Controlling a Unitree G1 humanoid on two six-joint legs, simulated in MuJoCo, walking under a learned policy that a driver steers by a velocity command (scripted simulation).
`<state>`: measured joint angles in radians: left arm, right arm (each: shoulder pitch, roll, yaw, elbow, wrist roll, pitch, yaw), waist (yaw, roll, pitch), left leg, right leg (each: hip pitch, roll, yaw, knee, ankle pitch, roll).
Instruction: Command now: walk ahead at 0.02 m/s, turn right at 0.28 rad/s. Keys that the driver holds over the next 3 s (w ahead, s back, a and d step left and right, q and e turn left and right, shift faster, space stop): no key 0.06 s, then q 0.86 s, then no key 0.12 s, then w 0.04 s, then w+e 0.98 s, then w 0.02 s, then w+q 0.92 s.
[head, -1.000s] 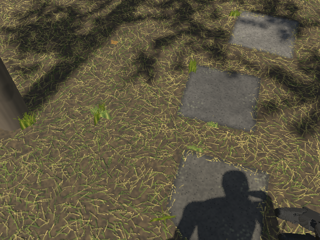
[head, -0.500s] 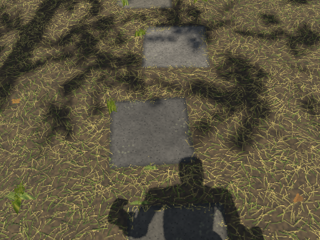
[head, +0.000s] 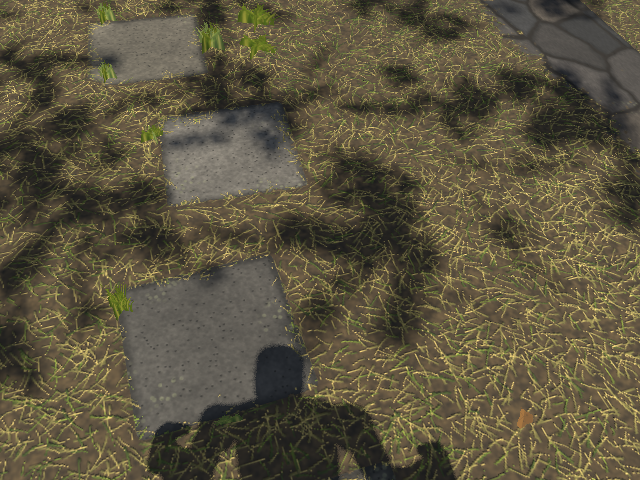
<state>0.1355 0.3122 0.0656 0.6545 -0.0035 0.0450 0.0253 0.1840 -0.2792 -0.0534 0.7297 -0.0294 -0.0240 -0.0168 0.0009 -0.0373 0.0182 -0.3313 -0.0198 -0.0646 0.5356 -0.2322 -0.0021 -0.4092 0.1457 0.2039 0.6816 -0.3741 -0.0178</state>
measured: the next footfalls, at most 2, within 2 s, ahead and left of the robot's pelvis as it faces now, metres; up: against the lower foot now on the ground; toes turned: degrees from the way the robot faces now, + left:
right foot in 0.26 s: +0.02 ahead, -0.13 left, +0.00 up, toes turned +6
left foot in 0.58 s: +0.02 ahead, +0.14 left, +0.00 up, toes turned +14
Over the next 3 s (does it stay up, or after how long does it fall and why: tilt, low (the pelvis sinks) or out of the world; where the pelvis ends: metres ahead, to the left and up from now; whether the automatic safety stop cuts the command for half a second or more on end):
stays up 0.92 0.16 0.00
